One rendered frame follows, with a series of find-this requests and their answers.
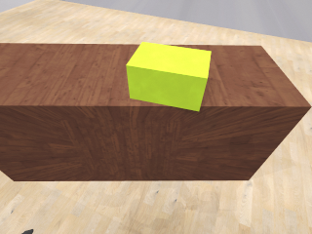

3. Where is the carton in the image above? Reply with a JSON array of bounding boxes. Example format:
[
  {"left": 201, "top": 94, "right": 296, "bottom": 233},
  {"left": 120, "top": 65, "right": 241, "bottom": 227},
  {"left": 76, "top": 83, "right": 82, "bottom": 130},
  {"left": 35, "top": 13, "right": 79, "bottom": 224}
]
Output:
[{"left": 126, "top": 42, "right": 212, "bottom": 111}]

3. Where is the pedestal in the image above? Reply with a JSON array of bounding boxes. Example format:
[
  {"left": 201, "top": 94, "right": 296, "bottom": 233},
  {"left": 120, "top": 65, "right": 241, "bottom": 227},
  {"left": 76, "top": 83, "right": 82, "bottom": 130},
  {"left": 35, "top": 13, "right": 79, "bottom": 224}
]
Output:
[{"left": 0, "top": 43, "right": 312, "bottom": 181}]

